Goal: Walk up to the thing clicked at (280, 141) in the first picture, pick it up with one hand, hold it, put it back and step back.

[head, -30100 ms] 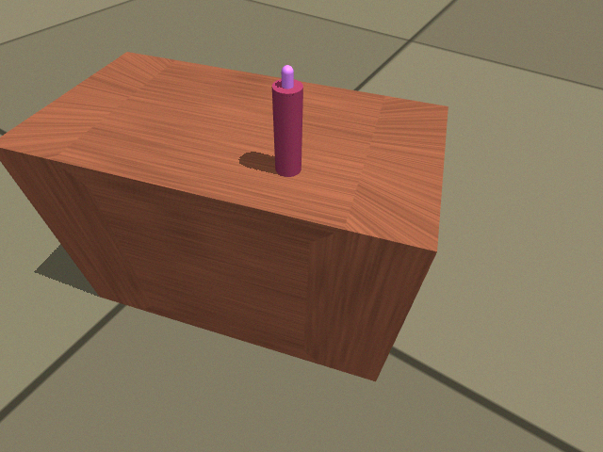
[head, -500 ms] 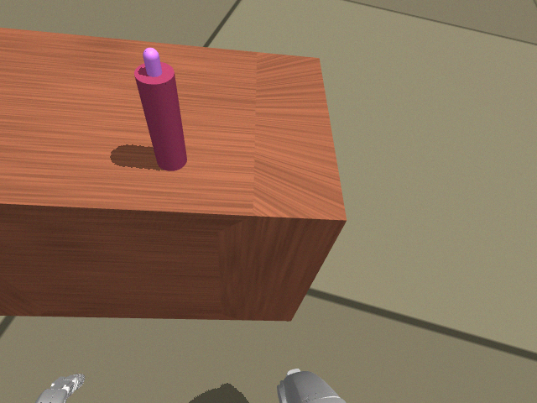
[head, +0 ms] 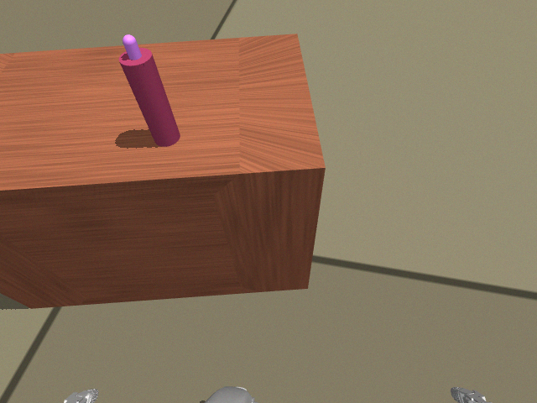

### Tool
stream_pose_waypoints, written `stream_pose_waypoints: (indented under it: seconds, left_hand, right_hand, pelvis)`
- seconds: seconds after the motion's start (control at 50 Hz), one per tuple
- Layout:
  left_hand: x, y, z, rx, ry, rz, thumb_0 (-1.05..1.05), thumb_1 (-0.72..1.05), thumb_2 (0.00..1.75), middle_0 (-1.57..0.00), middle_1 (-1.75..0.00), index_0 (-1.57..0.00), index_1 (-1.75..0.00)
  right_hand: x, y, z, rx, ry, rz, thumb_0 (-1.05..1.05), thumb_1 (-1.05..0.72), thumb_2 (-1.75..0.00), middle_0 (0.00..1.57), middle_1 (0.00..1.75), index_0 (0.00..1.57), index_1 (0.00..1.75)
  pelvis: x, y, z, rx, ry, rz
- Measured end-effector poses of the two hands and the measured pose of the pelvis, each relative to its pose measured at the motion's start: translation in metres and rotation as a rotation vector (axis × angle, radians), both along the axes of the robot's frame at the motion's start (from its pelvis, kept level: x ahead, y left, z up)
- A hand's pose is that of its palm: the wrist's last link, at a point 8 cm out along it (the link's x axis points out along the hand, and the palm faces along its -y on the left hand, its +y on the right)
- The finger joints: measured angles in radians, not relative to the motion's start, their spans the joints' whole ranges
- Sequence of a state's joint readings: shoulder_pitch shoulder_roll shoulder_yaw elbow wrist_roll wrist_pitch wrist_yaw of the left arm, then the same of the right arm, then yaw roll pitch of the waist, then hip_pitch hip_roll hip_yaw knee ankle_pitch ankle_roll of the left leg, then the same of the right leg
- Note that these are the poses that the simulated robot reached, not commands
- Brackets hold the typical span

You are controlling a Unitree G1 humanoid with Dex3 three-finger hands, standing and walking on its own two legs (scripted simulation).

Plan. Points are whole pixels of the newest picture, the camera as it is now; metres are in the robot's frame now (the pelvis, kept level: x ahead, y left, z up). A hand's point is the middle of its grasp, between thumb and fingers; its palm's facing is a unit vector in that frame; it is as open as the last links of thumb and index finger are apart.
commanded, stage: step back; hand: left
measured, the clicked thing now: (150, 94) +0.68 +0.27 +0.05
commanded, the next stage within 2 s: none
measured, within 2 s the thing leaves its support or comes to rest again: neither
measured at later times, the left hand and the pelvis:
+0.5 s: hand out of the picture -0.08 +0.28 -0.17, palm faces +0.03 -0.93 -0.36, open 7.4 cm; pelvis -0.16 +0.01 +0.00, yaw +1 degrees
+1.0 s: hand out of the picture -0.21 +0.25 -0.15, palm faces +0.07 -0.91 -0.41, open 7.4 cm; pelvis -0.33 -0.04 -0.02, yaw +5 degrees
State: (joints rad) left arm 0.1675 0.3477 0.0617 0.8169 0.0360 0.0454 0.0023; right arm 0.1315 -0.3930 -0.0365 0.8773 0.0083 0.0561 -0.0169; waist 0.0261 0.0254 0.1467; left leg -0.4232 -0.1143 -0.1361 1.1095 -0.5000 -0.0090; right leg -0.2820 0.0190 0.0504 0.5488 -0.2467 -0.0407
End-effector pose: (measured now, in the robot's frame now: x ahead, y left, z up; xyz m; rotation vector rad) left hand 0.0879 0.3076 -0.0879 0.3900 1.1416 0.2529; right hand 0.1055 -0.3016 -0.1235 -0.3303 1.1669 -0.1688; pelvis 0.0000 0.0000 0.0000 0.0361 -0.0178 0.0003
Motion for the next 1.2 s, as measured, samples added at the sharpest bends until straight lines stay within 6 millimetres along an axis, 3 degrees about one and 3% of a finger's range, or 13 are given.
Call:
stream_pose_waypoints:
  seconds: [0.12,0.22,0.34,0.46,0.54,0.62,0.74,0.8,0.88,0.96,1.02,1.1,1.2]
  left_hand:
    - [-0.007,0.004,-0.002,-0.003,-0.104,-0.015,0.0,0.9,0.9,-0.21,-0.3,-0.21,-0.3]
    - [-0.035,0.015,-0.026,-0.046,-0.134,-0.008,0.0,0.9,0.9,-0.21,-0.3,-0.2,-0.3]
    - [-0.093,0.016,-0.033,-0.1,-0.052,0.036,0.01,0.9,0.9,-0.21,-0.3,-0.2,-0.3]
    - [-0.159,0.02,-0.037,-0.086,0.017,0.062,0.01,0.9,0.9,-0.21,-0.3,-0.2,-0.3]
    - [-0.202,0.015,-0.043,-0.06,0.091,0.041,0.01,0.91,0.9,-0.2,-0.3,-0.2,-0.3]
    - [-0.24,0.0,-0.044,-0.035,0.124,0.02,0.01,0.91,0.9,-0.2,-0.3,-0.2,-0.3]
    - [-0.295,-0.024,-0.02,-0.024,0.118,0.045,0.01,0.9,0.9,-0.21,-0.3,-0.2,-0.3]
    - [-0.305,-0.027,-0.009,-0.007,0.097,0.052,0.01,0.9,0.9,-0.21,-0.3,-0.21,-0.3]
    - [-0.303,-0.024,-0.007,0.015,0.021,0.036,0.01,0.9,0.9,-0.21,-0.3,-0.21,-0.3]
    - [-0.304,-0.019,-0.019,0.005,-0.076,0.031,0.01,0.9,0.9,-0.21,-0.3,-0.21,-0.3]
    - [-0.317,-0.022,-0.03,-0.028,-0.094,0.04,0.0,0.9,0.9,-0.2,-0.3,-0.2,-0.3]
    - [-0.346,-0.038,-0.031,-0.081,-0.052,0.048,0.0,0.91,0.9,-0.2,-0.3,-0.2,-0.3]
    - [-0.389,-0.051,-0.033,-0.097,-0.018,0.052,0.0,0.9,0.9,-0.21,-0.3,-0.2,-0.3]
  right_hand:
    - [-0.053,-0.005,-0.004,-0.058,0.077,0.03,0.01,-0.9,-0.9,0.2,0.3,0.2,0.3]
    - [-0.093,0.003,0.0,-0.097,0.082,0.041,0.01,-0.9,-0.9,0.2,0.3,0.2,0.3]
    - [-0.135,0.01,0.027,-0.115,0.059,0.035,0.01,-0.9,-0.9,0.21,0.3,0.21,0.3]
    - [-0.146,0.003,0.041,-0.134,-0.01,0.055,0.01,-0.9,-0.9,0.21,0.3,0.21,0.3]
    - [-0.154,-0.007,0.037,-0.123,-0.076,0.064,0.01,-0.9,-0.9,0.21,0.3,0.21,0.3]
    - [-0.172,-0.025,0.021,-0.096,-0.12,0.058,0.01,-0.9,-0.9,0.21,0.3,0.21,0.3]
    - [-0.225,-0.038,0.008,-0.042,-0.074,0.011,0.01,-0.9,-0.9,0.2,0.3,0.2,0.3]
    - [-0.257,-0.04,0.007,-0.031,-0.038,0.009,0.01,-0.9,-0.9,0.2,0.3,0.2,0.3]
    - [-0.3,-0.043,0.0,-0.049,0.033,0.027,0.01,-0.9,-0.9,0.2,0.3,0.2,0.3]
    - [-0.337,-0.039,-0.008,-0.077,0.086,0.067,0.01,-0.9,-0.9,0.2,0.3,0.2,0.3]
    - [-0.361,-0.032,-0.003,-0.074,0.103,0.071,0.01,-0.9,-0.9,0.2,0.3,0.2,0.3]
    - [-0.379,-0.037,0.012,-0.082,0.072,0.075,0.01,-0.9,-0.9,0.21,0.3,0.21,0.3]
    - [-0.38,-0.052,0.02,-0.089,-0.012,0.081,0.01,-0.9,-0.9,0.21,0.3,0.21,0.3]
  pelvis:
    - [-0.039,0.005,-0.007,-0.02,0.004,0.051]
    - [-0.077,0.014,-0.019,-0.009,-0.035,0.073]
    - [-0.108,0.018,-0.005,-0.064,-0.04,0.065]
    - [-0.146,0.01,-0.001,-0.068,-0.013,0.03]
    - [-0.177,0.0,-0.008,-0.053,-0.014,-0.004]
    - [-0.209,-0.015,-0.019,-0.04,-0.018,-0.039]
    - [-0.245,-0.029,-0.009,-0.008,-0.028,-0.031]
    - [-0.26,-0.032,-0.003,0.009,-0.009,-0.01]
    - [-0.286,-0.034,-0.007,-0.004,0.006,0.032]
    - [-0.316,-0.033,-0.019,-0.022,-0.002,0.09]
    - [-0.337,-0.036,-0.019,0.024,-0.03,0.076]
    - [-0.355,-0.04,-0.009,-0.034,-0.028,0.086]
    - [-0.376,-0.052,-0.008,-0.038,-0.009,0.059]
